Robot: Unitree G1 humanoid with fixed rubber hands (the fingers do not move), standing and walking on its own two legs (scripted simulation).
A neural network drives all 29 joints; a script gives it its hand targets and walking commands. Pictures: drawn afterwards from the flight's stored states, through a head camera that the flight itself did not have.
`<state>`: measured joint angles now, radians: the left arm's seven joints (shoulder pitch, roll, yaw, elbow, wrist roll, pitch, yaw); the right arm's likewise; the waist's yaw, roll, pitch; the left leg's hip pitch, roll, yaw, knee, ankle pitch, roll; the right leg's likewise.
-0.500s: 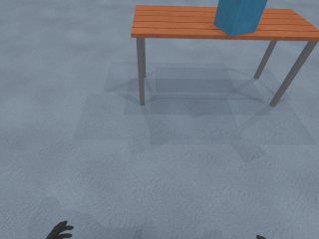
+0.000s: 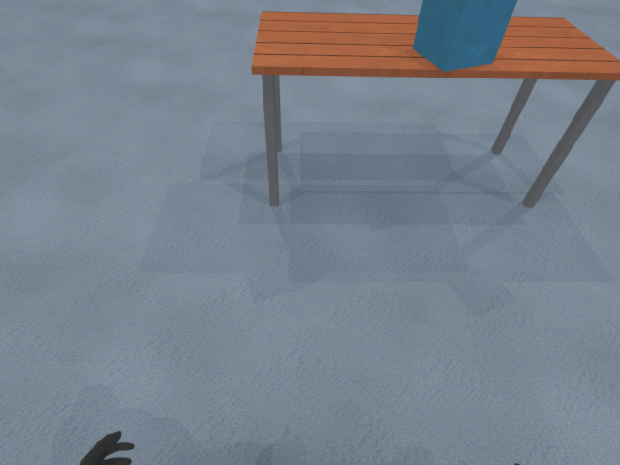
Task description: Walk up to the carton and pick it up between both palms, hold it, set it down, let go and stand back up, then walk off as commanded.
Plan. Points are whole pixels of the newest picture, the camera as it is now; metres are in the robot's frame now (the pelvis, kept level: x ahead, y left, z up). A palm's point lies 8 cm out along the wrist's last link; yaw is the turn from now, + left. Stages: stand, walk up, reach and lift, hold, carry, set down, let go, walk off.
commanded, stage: walk up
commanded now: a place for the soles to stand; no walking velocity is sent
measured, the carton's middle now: (463, 18) +1.45 -0.51 +0.03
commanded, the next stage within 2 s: none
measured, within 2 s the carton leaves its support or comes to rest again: neither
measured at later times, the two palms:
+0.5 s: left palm (199, 394) +0.23 +0.16 -0.06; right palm out of the picture +0.18 -0.51 -0.10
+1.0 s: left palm (252, 270) +0.47 +0.11 -0.10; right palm out of the picture +0.36 -0.54 -0.09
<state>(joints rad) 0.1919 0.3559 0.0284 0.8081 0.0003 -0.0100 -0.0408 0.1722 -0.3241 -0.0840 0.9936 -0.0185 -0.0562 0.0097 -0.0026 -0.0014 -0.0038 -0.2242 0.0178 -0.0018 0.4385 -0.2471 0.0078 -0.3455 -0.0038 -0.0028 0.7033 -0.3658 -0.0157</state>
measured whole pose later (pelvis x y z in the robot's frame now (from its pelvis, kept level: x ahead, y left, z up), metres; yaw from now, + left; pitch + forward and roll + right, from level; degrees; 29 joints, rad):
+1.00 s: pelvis +0.35 -0.20 -0.01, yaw -7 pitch -1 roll +0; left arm 0.23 0.43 0.08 0.80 0.00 -0.01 -0.07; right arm 0.34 -0.45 -0.07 0.79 -0.02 -0.09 -0.04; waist 0.01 0.00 0.11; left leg -0.26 0.03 0.03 0.55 -0.27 0.03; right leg -0.44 0.08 0.01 1.26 -0.45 -0.03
